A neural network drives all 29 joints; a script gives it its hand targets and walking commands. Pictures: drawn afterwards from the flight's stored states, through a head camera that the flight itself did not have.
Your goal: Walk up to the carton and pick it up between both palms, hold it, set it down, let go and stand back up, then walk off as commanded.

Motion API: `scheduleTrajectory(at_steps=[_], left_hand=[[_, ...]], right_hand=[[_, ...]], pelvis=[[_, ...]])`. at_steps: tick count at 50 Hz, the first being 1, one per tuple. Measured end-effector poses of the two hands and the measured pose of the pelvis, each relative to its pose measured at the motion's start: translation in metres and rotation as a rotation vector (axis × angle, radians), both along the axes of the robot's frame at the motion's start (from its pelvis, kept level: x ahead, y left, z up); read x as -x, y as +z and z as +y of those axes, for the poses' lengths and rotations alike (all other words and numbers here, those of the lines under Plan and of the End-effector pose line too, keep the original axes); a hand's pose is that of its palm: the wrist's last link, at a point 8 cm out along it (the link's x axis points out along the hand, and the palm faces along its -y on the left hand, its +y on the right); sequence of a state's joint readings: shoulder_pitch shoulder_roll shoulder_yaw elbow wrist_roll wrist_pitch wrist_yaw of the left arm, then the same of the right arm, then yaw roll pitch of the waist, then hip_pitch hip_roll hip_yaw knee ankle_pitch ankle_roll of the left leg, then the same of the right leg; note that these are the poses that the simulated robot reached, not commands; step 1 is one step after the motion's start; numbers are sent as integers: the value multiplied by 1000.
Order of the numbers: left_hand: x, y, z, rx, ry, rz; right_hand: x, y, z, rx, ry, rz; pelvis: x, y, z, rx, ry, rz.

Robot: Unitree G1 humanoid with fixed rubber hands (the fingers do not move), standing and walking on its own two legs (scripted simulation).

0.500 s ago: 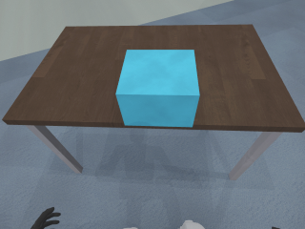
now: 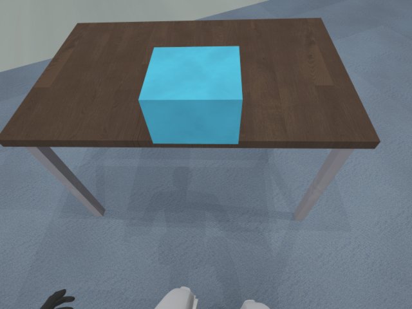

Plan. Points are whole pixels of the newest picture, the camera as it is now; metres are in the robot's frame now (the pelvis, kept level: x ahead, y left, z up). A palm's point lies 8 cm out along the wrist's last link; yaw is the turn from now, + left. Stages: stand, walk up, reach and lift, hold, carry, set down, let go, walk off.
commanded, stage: walk off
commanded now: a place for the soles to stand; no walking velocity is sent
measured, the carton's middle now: (195, 95) +0.67 +0.06 -0.01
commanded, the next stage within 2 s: stand in 0.36 s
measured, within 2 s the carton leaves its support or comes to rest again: neither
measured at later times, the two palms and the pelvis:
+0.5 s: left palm out of the picture +0.11 +0.33 -0.07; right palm out of the picture +0.11 -0.29 -0.09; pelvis +0.01 +0.01 +0.01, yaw +2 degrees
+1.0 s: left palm out of the picture +0.11 +0.33 -0.06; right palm out of the picture +0.11 -0.29 -0.09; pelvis +0.00 +0.01 +0.02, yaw +2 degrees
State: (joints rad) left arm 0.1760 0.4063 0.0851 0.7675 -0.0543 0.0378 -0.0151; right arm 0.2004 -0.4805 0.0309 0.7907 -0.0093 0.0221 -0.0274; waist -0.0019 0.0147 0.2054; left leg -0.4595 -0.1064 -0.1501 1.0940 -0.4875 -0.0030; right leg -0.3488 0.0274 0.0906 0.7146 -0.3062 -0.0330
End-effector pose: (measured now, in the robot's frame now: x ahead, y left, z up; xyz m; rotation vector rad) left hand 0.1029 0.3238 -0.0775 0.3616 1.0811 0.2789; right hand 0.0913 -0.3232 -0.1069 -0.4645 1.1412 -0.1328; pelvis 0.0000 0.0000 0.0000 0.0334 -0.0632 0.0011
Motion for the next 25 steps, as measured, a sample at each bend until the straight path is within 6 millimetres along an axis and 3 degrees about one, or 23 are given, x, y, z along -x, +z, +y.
scheduleTrajectory(at_steps=[6,14,25], left_hand=[[4,9,4,-5,7,-47],[1,-2,16,36,11,-60],[-12,4,10,39,4,-102]], right_hand=[[7,3,-1,8,2,10],[12,10,22,8,-9,-21],[-17,16,31,-20,17,-73]], pelvis=[[5,3,3,4,29,12],[4,3,18,39,39,0],[-6,7,12,40,34,38]])
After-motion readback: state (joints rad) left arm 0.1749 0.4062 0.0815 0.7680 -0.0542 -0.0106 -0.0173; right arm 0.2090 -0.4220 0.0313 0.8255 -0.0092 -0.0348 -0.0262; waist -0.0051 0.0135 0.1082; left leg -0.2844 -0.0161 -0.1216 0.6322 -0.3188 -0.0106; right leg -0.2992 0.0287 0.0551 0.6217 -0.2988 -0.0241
